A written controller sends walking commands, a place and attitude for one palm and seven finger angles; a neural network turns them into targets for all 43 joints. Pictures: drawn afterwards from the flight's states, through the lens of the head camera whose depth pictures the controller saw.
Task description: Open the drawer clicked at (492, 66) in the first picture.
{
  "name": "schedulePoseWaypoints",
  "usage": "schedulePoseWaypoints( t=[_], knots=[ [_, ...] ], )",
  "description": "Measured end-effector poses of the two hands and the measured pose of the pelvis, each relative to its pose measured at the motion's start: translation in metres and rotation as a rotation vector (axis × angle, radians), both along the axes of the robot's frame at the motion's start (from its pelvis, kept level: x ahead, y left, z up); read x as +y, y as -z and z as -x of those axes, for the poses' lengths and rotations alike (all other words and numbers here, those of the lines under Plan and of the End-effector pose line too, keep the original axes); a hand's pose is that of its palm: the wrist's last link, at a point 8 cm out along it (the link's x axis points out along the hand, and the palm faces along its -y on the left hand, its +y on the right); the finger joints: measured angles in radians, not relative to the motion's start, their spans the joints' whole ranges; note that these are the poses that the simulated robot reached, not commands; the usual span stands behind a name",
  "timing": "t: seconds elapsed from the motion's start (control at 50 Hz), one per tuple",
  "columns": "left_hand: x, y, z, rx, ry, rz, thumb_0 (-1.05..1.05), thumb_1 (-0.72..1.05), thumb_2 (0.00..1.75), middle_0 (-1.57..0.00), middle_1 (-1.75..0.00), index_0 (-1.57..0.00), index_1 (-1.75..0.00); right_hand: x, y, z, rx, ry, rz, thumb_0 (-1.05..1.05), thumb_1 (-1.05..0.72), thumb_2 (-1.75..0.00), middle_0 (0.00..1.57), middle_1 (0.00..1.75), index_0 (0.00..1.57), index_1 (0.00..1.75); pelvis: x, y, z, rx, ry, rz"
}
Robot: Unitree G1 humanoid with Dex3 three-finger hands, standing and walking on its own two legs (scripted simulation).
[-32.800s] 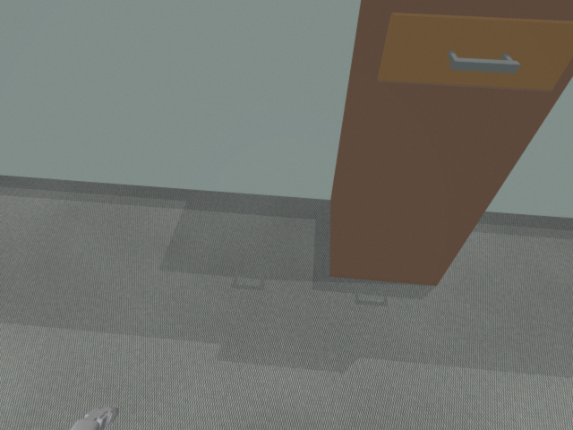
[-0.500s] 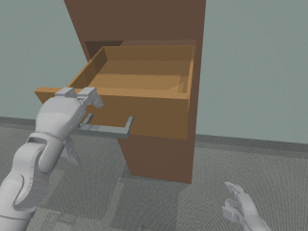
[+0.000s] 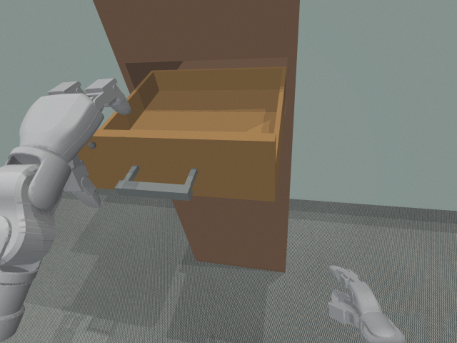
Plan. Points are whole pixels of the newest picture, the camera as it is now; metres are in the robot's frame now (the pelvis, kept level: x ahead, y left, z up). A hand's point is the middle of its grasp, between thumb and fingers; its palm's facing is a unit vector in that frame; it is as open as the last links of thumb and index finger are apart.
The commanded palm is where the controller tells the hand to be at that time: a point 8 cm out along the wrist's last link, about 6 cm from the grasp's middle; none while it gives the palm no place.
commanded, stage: lift the hand off the handle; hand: left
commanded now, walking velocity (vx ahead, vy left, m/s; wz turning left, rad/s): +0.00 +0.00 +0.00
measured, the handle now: (158, 181) +0.32 +0.17 +0.16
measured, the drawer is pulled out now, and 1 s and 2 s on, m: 0.29 0.29 0.29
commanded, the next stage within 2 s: draw the hand back to the body in 0.32 s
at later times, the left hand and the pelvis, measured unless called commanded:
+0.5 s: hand (103, 140) +0.30 +0.21 +0.26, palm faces +0.18 -0.03 -0.98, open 13.8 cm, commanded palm +0.24 +0.22 +0.35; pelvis -0.01 +0.00 +0.00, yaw +0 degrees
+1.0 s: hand (93, 176) +0.25 +0.21 +0.24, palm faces +0.19 +0.02 -0.98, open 13.8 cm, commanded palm +0.20 +0.25 +0.34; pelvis +0.00 +0.01 -0.01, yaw +0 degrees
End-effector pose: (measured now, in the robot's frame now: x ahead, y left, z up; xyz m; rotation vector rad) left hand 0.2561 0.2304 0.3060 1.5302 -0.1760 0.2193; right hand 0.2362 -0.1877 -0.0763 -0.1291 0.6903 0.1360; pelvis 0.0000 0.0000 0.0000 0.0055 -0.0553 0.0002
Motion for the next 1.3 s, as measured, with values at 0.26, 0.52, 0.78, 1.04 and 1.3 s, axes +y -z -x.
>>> schedulePoseWaypoints(
  t=[0.26,0.52,0.78,1.04,1.3],
  knots=[
    [-0.014,-0.04,-0.007,-0.06,0.065,-0.06,0.0,-0.49,0.3,-0.33,-1.2,-0.33,-1.2,-0.005,0.004,0.01,-0.011,0.021,0.002,0.01,-0.91,-0.9,0.2,0.3,0.19,0.3,0.002,0.002,0.007,0.007,0.002,-0.001],
    [-0.018,-0.002,-0.009,0.077,0.083,-0.023,0.0,-0.49,0.31,-0.32,-1.2,-0.32,-1.2,-0.007,0.01,0.021,0.018,0.032,-0.002,0.01,-0.91,-0.9,0.2,0.3,0.19,0.3,0.004,0.005,0.008,0.016,0.009,-0.002],
    [0.031,-0.042,0.009,-0.085,-0.053,0.0,0.01,-0.49,0.3,-0.32,-1.2,-0.32,-1.2,0.002,0.008,0.011,0.004,0.001,-0.008,0.01,-0.91,-0.9,0.2,0.3,0.19,0.3,0.004,0.004,0.007,0.024,0.003,0.004],
    [-0.014,-0.006,0.047,-0.011,0.18,-0.144,0.0,-0.49,0.31,-0.33,-1.2,-0.33,-1.2,0.013,-0.003,-0.006,-0.049,-0.01,0.026,0.01,-0.91,-0.9,0.2,0.3,0.19,0.3,0.011,0.005,-0.002,0.0,0.0,0.012],
    [0.049,-0.002,0.056,-0.684,0.412,0.945,0.0,-0.28,0.4,-0.29,-1.06,-0.29,-1.06,-0.011,0.004,0.05,0.021,0.103,0.107,0.01,-0.9,-0.9,0.2,0.3,0.2,0.3,0.004,-0.003,-0.012,-0.027,0.017,0.022]
  ],
)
